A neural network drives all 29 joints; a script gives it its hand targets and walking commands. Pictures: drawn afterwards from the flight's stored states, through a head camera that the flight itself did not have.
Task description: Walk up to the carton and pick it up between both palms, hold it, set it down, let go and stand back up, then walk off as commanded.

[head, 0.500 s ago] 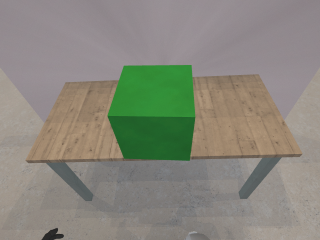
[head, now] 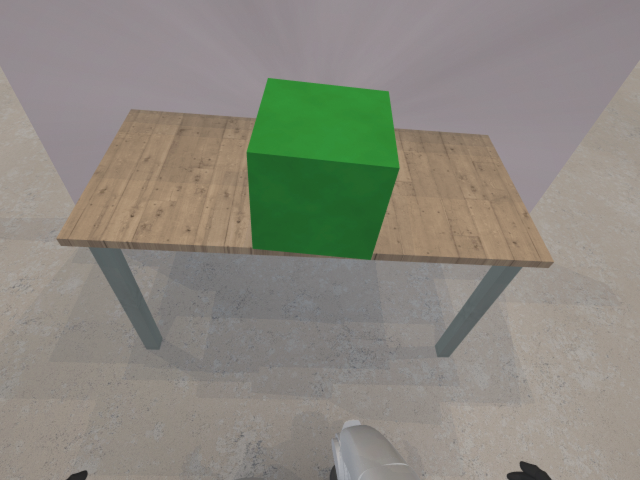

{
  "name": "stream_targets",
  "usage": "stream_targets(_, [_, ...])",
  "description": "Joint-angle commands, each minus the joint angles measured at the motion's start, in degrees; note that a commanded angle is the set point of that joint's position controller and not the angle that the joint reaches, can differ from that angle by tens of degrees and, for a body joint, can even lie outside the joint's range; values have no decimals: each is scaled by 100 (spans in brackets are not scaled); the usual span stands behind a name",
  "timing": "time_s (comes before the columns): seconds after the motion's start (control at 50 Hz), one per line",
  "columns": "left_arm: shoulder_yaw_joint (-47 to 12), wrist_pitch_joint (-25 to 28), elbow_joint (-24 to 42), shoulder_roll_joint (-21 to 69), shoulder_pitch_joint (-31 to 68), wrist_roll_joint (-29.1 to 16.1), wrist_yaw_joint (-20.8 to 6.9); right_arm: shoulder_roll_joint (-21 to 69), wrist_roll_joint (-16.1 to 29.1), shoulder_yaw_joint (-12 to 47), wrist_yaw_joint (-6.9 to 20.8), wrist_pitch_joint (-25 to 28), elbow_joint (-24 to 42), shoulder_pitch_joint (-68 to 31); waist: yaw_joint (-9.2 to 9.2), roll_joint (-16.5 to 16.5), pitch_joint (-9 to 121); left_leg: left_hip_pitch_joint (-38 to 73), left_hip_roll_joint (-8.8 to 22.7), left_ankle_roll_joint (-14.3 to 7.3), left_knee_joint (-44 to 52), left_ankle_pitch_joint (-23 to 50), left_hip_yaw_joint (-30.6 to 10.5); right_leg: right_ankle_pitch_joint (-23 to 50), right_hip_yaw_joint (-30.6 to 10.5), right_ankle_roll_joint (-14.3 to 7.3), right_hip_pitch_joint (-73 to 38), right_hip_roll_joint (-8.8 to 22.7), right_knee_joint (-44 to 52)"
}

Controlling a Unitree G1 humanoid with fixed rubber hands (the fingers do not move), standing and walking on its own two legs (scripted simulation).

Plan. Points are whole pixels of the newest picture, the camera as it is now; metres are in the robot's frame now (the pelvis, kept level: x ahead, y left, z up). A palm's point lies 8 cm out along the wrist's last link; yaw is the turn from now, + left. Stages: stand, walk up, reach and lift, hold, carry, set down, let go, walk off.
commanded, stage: walk off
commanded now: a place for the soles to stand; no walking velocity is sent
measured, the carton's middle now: (320, 170) +0.69 -0.01 -0.04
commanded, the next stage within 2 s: none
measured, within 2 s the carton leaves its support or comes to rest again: neither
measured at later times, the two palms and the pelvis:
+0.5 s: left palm out of the picture -0.02 +0.34 -0.07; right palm out of the picture -0.01 -0.30 -0.05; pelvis -0.06 +0.03 +0.03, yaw -2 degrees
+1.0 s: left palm out of the picture +0.15 +0.41 -0.10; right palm out of the picture -0.06 -0.21 -0.04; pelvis +0.00 +0.09 +0.02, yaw -6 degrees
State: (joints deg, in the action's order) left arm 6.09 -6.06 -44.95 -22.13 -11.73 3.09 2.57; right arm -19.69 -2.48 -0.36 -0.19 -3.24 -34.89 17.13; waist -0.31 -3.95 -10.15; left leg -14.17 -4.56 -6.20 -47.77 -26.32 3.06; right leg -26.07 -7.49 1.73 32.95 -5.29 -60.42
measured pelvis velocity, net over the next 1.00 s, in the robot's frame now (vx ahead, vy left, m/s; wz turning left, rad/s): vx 0.00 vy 0.09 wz -0.10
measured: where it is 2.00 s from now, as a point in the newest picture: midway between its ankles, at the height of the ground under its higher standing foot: outside the picture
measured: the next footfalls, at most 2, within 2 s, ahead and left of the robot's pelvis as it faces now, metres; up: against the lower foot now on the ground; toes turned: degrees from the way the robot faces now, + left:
right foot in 0.42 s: -0.05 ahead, -0.10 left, +0.00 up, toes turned -2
left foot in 0.80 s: +0.03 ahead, +0.23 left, +0.00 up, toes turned -12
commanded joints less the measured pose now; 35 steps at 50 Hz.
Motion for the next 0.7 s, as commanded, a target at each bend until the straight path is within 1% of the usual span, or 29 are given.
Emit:
stream_targets(0.0, [396, 144, 320, -1154, -332, 48, -36, -1524, -30, -569, -125, 273, 494, -886, -266, 906, -59, -779, 2032, -85, 3632, 233, -3360, 46, -794, 20, 133, -253, -1610])
stream_targets(0.02, [417, 158, 200, -1141, -544, 102, -63, -1462, -125, -599, -136, 251, 446, -1011, -265, 1073, 249, -369, 1922, -123, 3514, 205, -3003, 96, -608, 25, 116, -255, -1536])
stream_targets(0.04, [383, 151, 141, -1115, -704, 92, -102, -1372, -181, -598, -129, 210, 375, -937, -223, 1383, 566, -115, 1797, -57, 3572, 53, -2577, 95, -383, 37, -32, -253, -1489])
stream_targets(0.06, [344, 155, 35, -1059, -790, 97, -110, -1283, -200, -586, -138, 196, 252, -833, -170, 1363, 730, 102, 1658, -8, 3561, -23, -2401, 96, -262, 17, -82, -212, -1193])
stream_targets(0.08, [359, 152, 7, -1063, -833, 82, -115, -1246, -215, -542, -131, 180, 259, -641, -104, 1314, 707, 137, 1657, -39, 3594, -225, -2353, 56, -116, 29, -182, -175, -995])
stream_targets(0.12, [345, 120, -19, -1130, -830, 32, -140, -1341, -252, -549, -151, 192, 139, -189, 7, 1263, 477, 392, 1592, 81, 3769, -777, -2513, 28, -21, -54, -92, -123, -355])
stream_targets(0.16, [293, 152, 24, -1027, -871, 11, -160, -1375, -234, -570, -176, 227, 63, 71, 60, 972, 517, 762, 1640, -91, 3723, -841, -2631, -84, 52, -137, -144, 9, 511])
stream_targets(0.18, [289, 170, 52, -999, -893, -37, -160, -1423, -229, -586, -166, 241, 68, 242, 83, 1060, 617, 946, 1636, -146, 3724, -852, -2630, -175, 123, -180, -232, 74, 825])
stream_targets(0.2, [272, 184, 32, -1005, -942, -44, -181, -1477, -225, -605, -172, 255, -30, 427, 124, 1003, 609, 994, 1631, -115, 3824, -994, -2655, -228, 210, -232, -334, 63, 1098])
stream_targets(0.22, [240, 212, 71, -917, -885, -64, -168, -1467, -208, -582, -172, 276, -22, 503, 145, 1061, 528, 1206, 1693, -195, 3766, -786, -2723, -178, 198, -261, -286, 174, 1406])
stream_targets(0.24, [234, 235, 144, -952, -940, -92, -182, -1501, -200, -604, -182, 275, 43, 572, 180, 1031, 571, 1095, 1770, -285, 3812, -955, -2730, -325, 290, -299, -504, 216, 1604])
stream_targets(0.26, [209, 259, 139, -932, -960, -115, -190, -1521, -203, -607, -185, 286, 101, 620, 184, 1152, 457, 1066, 1777, -345, 3868, -1049, -2711, -409, 354, -335, -569, 270, 1735])
stream_targets(0.28, [208, 281, 197, -890, -976, -115, -210, -1534, -187, -596, -202, 282, 191, 620, 154, 984, 401, 868, 1846, -341, 3932, -1068, -2750, -361, 414, -392, -793, 337, 1961])
stream_targets(0.32, [178, 326, 215, -972, -1135, -139, -239, -1579, -150, -587, -213, 275, 215, 679, 152, 1129, 414, 715, 1845, -409, 3933, -956, -2718, -427, 499, -466, -1087, 442, 2155])
stream_targets(0.38, [165, 408, 223, -977, -1367, -160, -262, -1699, -98, -610, -213, 267, 121, 518, 46, 1040, 347, 212, 1896, -382, 3808, -582, -2615, -319, 526, -695, -1767, 619, 2776])
stream_targets(0.4, [171, 436, 145, -995, -1597, -155, -286, -1739, -70, -608, -211, 247, 94, 439, -57, 1034, 466, -14, 1804, -214, 3764, -395, -2312, -244, 643, -803, -2242, 612, 3224])
stream_targets(0.42, [176, 447, 74, -993, -1871, -148, -269, -1763, -36, -596, -192, 234, 84, 312, -197, 760, 395, -425, 1718, -47, 3372, -442, -2086, 46, 518, -975, -2687, 774, 3777])
stream_targets(0.44, [173, 456, -26, -1049, -1985, -133, -231, -1678, 25, -557, -168, 227, 125, 198, -267, 355, 425, -941, 1371, 168, 2594, -559, -1663, 84, 240, -1159, -3068, 1008, 4087])
stream_targets(0.46, [195, 465, -78, -1256, -2078, -183, -215, -1647, 76, -533, -152, 199, 61, -138, -344, -177, 261, -1471, 667, 335, 1011, -811, -939, -1201, -1010, -1500, -2871, 1655, 4706])
stream_targets(0.48, [131, 453, 69, -1309, -1464, -222, -186, -1248, 85, -412, -141, 187, 80, 134, -44, -866, 128, -1023, 58, 562, -1389, 40, -455, -2662, -2445, -1929, -1489, 2478, 5664])
stream_targets(0.5, [61, 456, 235, -1269, -781, -204, -167, -961, -16, -271, -171, 146, 290, 454, 351, -1027, -328, -1051, 227, 475, -2313, 75, -1170, -2657, -2670, -1882, -629, 2677, 5919])
stream_targets(0.52, [33, 404, 422, -1115, -458, -218, -161, -1013, -50, -333, -180, 146, 352, 455, 438, -768, -497, -1166, 313, 518, -2709, 15, -1357, -2568, -2562, -1808, -428, 2688, 5978])
stream_targets(0.56, [95, 426, 532, -1274, -195, -271, -93, -1212, -4, -384, -151, 228, 240, 529, 435, -712, -576, -1539, 472, 694, -2861, -6, -1392, -1948, -2231, -1690, -819, 2603, 5677])
stream_targets(0.58, [89, 438, 545, -1270, -224, -304, -104, -1298, 33, -390, -154, 236, 94, 572, 444, -769, -688, -1585, 438, 750, -2844, 49, -1293, -1789, -2123, -1664, -910, 2505, 5554])
stream_targets(0.6, [126, 453, 504, -1311, -308, -306, -109, -1340, 47, -382, -142, 247, -53, 610, 431, -650, -533, -1583, 414, 738, -2580, -66, -1245, -1786, -2070, -1614, -1196, 2432, 5343])
stream_targets(0.62, [142, 464, 527, -1325, -441, -341, -126, -1316, 70, -389, -133, 269, -90, 556, 349, -648, -553, -1567, 387, 735, -2307, -37, -1154, -1834, -2007, -1551, -1278, 2335, 5254])
stream_targets(0.64, [166, 476, 529, -1315, -587, -348, -123, -1315, 92, -366, -133, 282, -82, 472, 263, -439, -708, -1605, 409, 721, -1860, -106, -1060, -1908, -1975, -1504, -1397, 2261, 5157])
stream_targets(0.66, [193, 494, 511, -1376, -721, -349, -154, -1334, 83, -350, -157, 289, -75, 505, 183, -433, -573, -1651, 395, 699, -1317, -124, -1024, -1829, -1878, -1468, -1659, 2173, 4991])
stream_targets(0.68, [214, 466, 548, -1394, -830, -362, -161, -1281, 114, -331, -182, 310, -54, 552, 103, -405, -593, -1469, 430, 695, -853, -118, -959, -1681, -1635, -1415, -1680, 2068, 4905])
